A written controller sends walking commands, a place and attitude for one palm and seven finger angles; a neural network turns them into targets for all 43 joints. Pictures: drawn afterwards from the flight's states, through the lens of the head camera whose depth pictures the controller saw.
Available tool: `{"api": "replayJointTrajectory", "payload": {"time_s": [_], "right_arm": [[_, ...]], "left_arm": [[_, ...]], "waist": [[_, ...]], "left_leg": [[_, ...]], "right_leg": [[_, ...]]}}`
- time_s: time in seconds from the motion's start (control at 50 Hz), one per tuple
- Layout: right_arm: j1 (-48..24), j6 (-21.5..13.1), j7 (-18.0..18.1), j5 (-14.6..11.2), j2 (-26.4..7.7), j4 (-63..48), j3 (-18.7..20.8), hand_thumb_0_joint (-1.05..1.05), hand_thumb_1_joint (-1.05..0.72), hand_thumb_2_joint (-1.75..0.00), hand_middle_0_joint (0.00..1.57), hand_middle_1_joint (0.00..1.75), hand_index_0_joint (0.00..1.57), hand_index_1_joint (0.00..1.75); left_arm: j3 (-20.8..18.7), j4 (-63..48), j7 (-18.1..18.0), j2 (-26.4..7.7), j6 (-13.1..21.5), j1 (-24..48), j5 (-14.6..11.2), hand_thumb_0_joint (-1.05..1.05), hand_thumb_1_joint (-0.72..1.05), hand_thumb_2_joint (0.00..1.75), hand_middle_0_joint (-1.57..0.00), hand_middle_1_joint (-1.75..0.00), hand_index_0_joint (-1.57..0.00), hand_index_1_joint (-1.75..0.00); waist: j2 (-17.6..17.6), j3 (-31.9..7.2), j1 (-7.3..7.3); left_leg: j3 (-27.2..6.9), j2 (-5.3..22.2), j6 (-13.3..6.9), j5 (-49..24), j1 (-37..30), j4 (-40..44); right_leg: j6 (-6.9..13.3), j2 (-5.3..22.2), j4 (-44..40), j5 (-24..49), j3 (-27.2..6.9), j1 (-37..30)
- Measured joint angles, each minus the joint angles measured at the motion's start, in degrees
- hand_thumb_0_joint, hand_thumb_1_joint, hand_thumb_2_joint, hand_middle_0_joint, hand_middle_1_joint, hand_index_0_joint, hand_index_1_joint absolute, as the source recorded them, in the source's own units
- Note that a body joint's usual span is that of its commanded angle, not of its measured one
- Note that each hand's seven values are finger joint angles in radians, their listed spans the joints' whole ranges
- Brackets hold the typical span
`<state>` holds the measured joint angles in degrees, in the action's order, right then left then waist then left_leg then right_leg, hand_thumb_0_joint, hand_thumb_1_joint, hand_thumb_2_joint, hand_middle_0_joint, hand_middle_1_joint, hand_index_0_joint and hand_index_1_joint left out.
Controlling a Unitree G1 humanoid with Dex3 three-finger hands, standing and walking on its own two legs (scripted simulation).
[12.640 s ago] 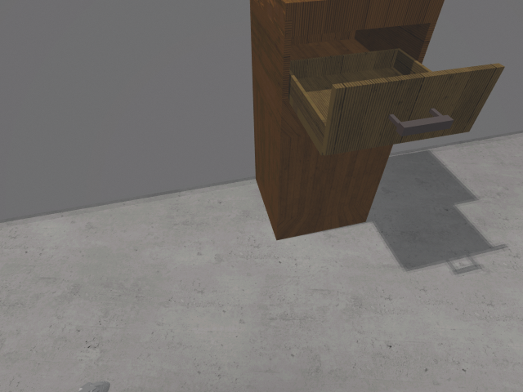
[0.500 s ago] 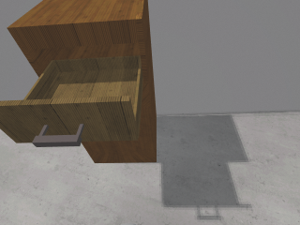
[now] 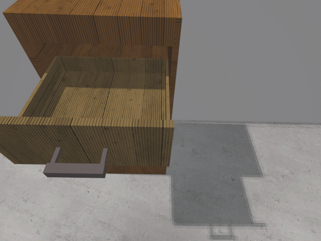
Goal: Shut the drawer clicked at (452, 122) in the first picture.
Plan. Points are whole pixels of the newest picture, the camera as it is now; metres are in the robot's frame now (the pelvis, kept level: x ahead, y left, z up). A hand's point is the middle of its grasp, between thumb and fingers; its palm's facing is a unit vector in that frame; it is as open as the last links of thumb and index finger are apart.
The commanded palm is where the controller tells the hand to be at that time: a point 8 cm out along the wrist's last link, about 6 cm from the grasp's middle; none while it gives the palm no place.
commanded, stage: come to a stop and stand still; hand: left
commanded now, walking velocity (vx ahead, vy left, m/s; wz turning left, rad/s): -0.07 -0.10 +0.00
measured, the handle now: (78, 161) +0.27 +0.21 +0.07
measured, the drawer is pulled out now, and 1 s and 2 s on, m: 0.30 0.30 0.30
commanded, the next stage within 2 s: look again from close up in 0.64 s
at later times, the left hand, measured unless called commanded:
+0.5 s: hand out of the picture +0.01 +0.13 -0.17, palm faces +0.05 -0.98 -0.22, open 7.2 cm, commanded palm none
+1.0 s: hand out of the picture -0.06 +0.14 -0.17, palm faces +0.03 -0.98 -0.22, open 7.4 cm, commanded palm none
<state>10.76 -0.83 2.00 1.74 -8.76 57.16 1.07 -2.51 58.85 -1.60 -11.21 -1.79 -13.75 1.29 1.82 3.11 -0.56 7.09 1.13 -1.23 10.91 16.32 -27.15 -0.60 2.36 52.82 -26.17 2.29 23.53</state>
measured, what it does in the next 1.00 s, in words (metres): steps on the spot: right foot, then left foot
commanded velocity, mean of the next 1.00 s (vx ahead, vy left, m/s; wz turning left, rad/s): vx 0.00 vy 0.00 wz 0.00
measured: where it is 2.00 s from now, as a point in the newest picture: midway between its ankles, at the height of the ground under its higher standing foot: outside the picture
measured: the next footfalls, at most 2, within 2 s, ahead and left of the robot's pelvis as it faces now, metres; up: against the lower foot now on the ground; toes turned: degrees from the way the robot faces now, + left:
right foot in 0.14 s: +0.02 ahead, -0.09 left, +0.00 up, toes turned +0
left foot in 0.46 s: -0.01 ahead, +0.08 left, +0.00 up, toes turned +3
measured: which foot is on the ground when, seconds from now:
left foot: down 0.00-0.16, up 0.18-0.44, down 0.46-1.00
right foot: up 0.00-0.12, down 0.14-1.00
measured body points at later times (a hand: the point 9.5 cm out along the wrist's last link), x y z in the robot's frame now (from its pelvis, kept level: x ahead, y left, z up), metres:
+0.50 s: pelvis -0.03 -0.06 +0.00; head -0.02 -0.06 +0.45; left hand +0.01 +0.18 -0.15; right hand -0.03 -0.27 -0.16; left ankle -0.05 +0.08 -0.74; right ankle -0.01 -0.11 -0.73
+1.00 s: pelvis -0.07 -0.03 +0.00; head -0.09 -0.05 +0.45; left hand -0.06 +0.19 -0.15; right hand -0.10 -0.24 -0.17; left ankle -0.05 +0.07 -0.74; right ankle -0.01 -0.10 -0.73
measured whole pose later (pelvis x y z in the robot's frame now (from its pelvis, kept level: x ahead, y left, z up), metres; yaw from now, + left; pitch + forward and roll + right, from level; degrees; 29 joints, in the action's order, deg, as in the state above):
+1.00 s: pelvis -0.07 -0.03 +0.00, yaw +0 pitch -3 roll +0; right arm 22.7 0.0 1.0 1.7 -8.3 61.5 0.0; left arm -0.5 63.4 -2.3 -6.4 0.7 -18.8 0.9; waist -3.0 -0.7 1.5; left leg 2.9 0.0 -1.1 15.5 11.9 -29.9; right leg 4.4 -2.0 27.9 -11.3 5.4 14.8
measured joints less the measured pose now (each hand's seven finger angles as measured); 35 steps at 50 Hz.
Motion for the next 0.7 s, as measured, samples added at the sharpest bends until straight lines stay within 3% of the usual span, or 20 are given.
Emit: {"api": "replayJointTrajectory", "payload": {"time_s": [0.08, 0.14, 0.2, 0.24, 0.32, 0.4, 0.46, 0.54, 0.7], "right_arm": [[-0.22, 0.68, -0.18, 0.31, -0.55, -0.19, 0.52, 0.0, -0.94, -0.9, 0.2, 0.3, 0.21, 0.3], [0.48, 1.29, -0.52, 0.2, -1.01, -0.06, 0.98, 0.0, -0.93, -0.9, 0.2, 0.3, 0.21, 0.3], [1.09, 2.59, -0.79, -0.39, -1.68, 0.59, 1.55, 0.0, -0.92, -0.9, 0.2, 0.3, 0.2, 0.3], [1.9, 3.38, -0.94, -0.41, -1.7, 1.21, 1.72, 0.0, -0.92, -0.9, 0.2, 0.3, 0.2, 0.3], [3.42, 3.66, -1.2, -0.56, -0.9, 2.94, 1.41, 0.0, -0.91, -0.9, 0.2, 0.3, 0.2, 0.3], [4.75, 3.18, -1.14, -0.69, 0.28, 4.16, 0.77, 0.01, -0.91, -0.9, 0.2, 0.3, 0.2, 0.3], [5.45, 2.05, -0.68, -0.77, 1.03, 5.17, 0.18, 0.0, -0.91, -0.9, 0.2, 0.3, 0.2, 0.3], [6.28, 1.23, -0.17, -0.69, 2.27, 6.89, -0.74, 0.01, -0.92, -0.9, 0.2, 0.3, 0.2, 0.3], [7.39, 1.16, -0.09, -0.66, 2.07, 8.13, -1.39, 0.01, -0.91, -0.9, 0.2, 0.3, 0.2, 0.3]], "left_arm": [[0.09, -1.98, 0.23, 0.81, -0.53, 1.95, 0.11, 0.0, 0.91, 0.9, -0.19, -0.3, -0.2, -0.3], [0.21, -3.42, 0.35, 1.25, 0.22, 2.38, 0.21, 0.0, 0.91, 0.9, -0.19, -0.3, -0.2, -0.3], [0.9, -3.52, 0.13, 2.29, 1.19, 2.35, 0.57, 0.0, 0.91, 0.9, -0.19, -0.3, -0.2, -0.3], [1.27, -3.47, -0.05, 2.9, 1.5, 1.95, 0.55, 0.0, 0.91, 0.9, -0.2, -0.3, -0.2, -0.3], [1.05, -2.89, -0.51, 2.76, 1.88, 1.32, 0.22, 0.0, 0.93, 0.9, -0.2, -0.3, -0.2, -0.3], [0.99, -2.09, -0.35, 2.34, 2.15, 0.55, 0.06, 0.0, 0.93, 0.9, -0.2, -0.3, -0.2, -0.3], [1.02, -0.68, -0.35, 2.25, 2.26, 0.08, -0.5, 0.0, 0.93, 0.9, -0.2, -0.3, -0.2, -0.3], [0.9, 1.9, -0.5, 1.69, 2.06, -0.51, -0.83, 0.0, 0.94, 0.9, -0.2, -0.3, -0.2, -0.3], [2.08, 5.3, -0.03, 3.52, 2.3, -3.42, -0.73, 0.0, 0.92, 0.9, -0.2, -0.3, -0.2, -0.3]], "waist": [[-1.68, 0.32, 0.9], [-2.51, 0.09, 1.21], [-4.37, 0.28, 1.67], [-4.71, -0.07, 2.01], [-4.03, -0.77, 1.82], [-2.94, -1.39, 1.19], [-2.78, -1.47, 1.2], [-1.06, -1.52, 0.42], [-2.95, -2.08, 0.11]], "left_leg": [[0.44, 0.74, 0.55, -0.15, 0.78, -0.57], [0.56, 1.24, 1.5, 0.58, 2.41, -3.03], [-1.63, 1.82, 2.0, 8.55, 4.62, -9.02], [-3.69, 1.1, 1.9, 13.04, 6.03, -15.05], [-4.89, 0.74, 2.4, 13.1, 5.22, -20.72], [-4.67, 0.66, 2.61, 11.68, -0.43, -12.09], [-5.35, 0.75, 2.07, 5.85, -5.72, -1.58], [-4.99, 0.38, 2.56, 5.04, -7.88, 1.33], [-5.27, 0.28, 2.49, 2.84, -9.58, 4.45]], "right_leg": [[0.41, -0.91, -4.82, 0.16, 0.53, -1.35], [0.81, -0.88, -15.29, 6.32, 0.52, -5.73], [4.09, -2.26, -16.95, 6.93, 1.5, -6.63], [4.92, -2.61, -18.37, 7.76, 2.26, -7.42], [5.9, -3.73, -22.33, 10.16, 2.9, -9.14], [6.6, -4.99, -24.34, 11.54, 3.3, -9.51], [6.67, -6.06, -23.86, 11.5, 4.12, -9.18], [6.36, -5.83, -26.83, 13.21, 3.71, -11.3], [6.4, -5.93, -30.88, 15.8, 3.93, -13.57]]}}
